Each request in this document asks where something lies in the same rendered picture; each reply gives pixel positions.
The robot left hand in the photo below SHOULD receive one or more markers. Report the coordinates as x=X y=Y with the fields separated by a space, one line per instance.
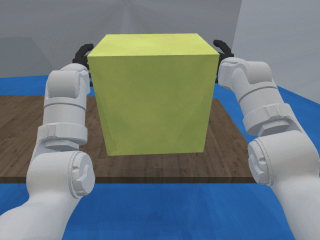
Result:
x=81 y=58

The robot right forearm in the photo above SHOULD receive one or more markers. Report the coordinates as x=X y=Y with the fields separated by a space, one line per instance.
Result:
x=263 y=108

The robot left forearm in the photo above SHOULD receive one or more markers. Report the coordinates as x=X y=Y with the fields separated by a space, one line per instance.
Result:
x=65 y=103

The table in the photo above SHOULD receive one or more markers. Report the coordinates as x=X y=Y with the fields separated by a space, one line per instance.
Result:
x=224 y=160

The robot right upper arm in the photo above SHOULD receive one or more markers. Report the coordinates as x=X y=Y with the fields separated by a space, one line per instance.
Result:
x=287 y=163

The carton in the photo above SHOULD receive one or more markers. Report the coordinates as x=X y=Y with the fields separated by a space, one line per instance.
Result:
x=153 y=92

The robot right hand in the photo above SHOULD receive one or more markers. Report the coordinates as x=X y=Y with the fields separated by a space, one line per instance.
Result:
x=227 y=53

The robot left upper arm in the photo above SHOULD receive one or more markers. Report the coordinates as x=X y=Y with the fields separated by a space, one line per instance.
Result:
x=56 y=182

